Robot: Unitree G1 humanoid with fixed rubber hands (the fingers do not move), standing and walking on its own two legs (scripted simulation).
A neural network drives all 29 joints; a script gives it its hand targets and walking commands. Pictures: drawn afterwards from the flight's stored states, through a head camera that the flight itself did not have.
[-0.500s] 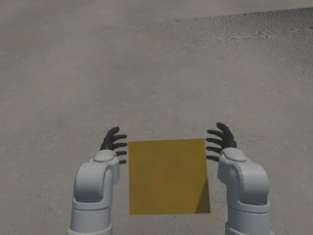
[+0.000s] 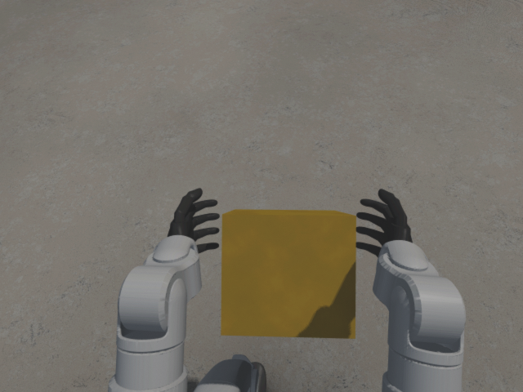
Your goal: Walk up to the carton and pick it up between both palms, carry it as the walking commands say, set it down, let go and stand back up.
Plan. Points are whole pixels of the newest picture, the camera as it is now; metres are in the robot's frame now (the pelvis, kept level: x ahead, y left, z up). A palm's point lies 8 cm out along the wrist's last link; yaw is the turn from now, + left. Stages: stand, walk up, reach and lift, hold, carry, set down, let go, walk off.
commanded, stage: carry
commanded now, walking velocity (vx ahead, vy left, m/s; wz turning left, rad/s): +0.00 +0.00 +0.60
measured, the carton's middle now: (285, 263) +0.31 -0.01 -0.04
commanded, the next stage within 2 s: none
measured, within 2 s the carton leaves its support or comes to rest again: neither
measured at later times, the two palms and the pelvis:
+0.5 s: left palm (151, 295) +0.21 +0.15 +0.09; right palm (363, 235) +0.30 -0.11 +0.08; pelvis -0.01 -0.05 +0.00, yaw +17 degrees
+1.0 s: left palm out of the picture +0.06 +0.22 +0.08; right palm (271, 275) +0.24 +0.01 +0.08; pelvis -0.06 -0.06 +0.01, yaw +36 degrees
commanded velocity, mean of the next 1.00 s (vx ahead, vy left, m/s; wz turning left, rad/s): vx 0.00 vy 0.00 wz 0.60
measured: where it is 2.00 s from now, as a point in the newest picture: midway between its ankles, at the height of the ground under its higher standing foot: outside the picture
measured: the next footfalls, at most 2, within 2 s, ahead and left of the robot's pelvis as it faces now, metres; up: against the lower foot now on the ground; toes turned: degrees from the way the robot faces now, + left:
left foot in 0.10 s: +0.08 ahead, +0.11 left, +0.00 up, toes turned +9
right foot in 0.44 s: +0.07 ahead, -0.13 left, +0.00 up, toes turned +8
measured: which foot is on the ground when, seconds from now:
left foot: up 0.00-0.08, down 0.10-0.44, up 0.46-0.80, down 0.82-1.00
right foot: down 0.00-0.14, up 0.16-0.42, down 0.44-0.82, up 0.84-1.00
